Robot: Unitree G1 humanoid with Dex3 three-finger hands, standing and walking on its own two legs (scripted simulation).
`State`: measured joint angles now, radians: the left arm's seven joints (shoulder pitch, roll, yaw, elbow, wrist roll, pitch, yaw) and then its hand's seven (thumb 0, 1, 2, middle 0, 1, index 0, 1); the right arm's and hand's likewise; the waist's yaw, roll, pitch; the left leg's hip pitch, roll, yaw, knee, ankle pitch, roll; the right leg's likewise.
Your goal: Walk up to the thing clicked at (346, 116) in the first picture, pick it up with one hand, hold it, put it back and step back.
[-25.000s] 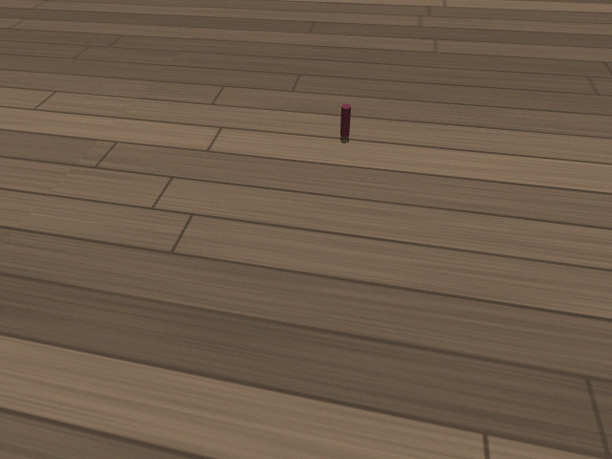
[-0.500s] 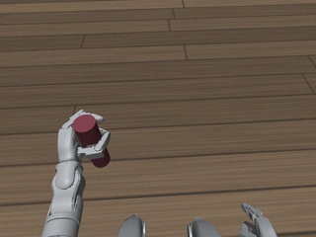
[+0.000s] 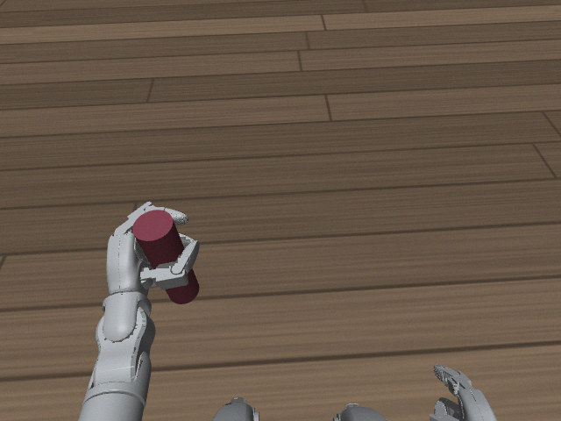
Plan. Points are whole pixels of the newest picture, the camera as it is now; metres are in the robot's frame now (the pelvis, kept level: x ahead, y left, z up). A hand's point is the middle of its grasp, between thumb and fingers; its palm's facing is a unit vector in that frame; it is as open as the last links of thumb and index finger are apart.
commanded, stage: hold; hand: left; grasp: from the side
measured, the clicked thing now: (170, 261) +0.34 +0.18 +0.01
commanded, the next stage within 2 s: none
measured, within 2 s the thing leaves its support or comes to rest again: neither
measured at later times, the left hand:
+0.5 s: hand (169, 251) +0.33 +0.17 +0.06, palm faces +0.16 -0.99 -0.02, open 6.9 cm
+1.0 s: hand (167, 252) +0.32 +0.17 +0.07, palm faces +0.15 -0.99 -0.02, open 6.9 cm
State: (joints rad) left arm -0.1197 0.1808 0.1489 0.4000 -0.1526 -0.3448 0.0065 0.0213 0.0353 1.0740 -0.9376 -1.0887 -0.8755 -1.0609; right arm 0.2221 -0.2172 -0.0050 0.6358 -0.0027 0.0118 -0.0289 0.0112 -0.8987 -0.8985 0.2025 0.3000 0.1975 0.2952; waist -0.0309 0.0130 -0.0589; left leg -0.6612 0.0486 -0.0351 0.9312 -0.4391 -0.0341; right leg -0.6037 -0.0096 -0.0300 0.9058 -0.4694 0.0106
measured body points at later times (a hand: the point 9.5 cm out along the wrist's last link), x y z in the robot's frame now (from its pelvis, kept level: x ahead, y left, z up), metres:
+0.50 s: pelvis +0.00 +0.00 +0.01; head +0.04 +0.01 +0.46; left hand +0.31 +0.22 +0.06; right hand +0.13 -0.24 -0.10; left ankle +0.01 +0.14 -0.69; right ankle -0.01 -0.13 -0.69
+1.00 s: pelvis -0.01 +0.01 +0.01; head +0.03 +0.01 +0.46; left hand +0.31 +0.22 +0.07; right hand +0.12 -0.24 -0.09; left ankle +0.01 +0.14 -0.69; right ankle -0.01 -0.13 -0.69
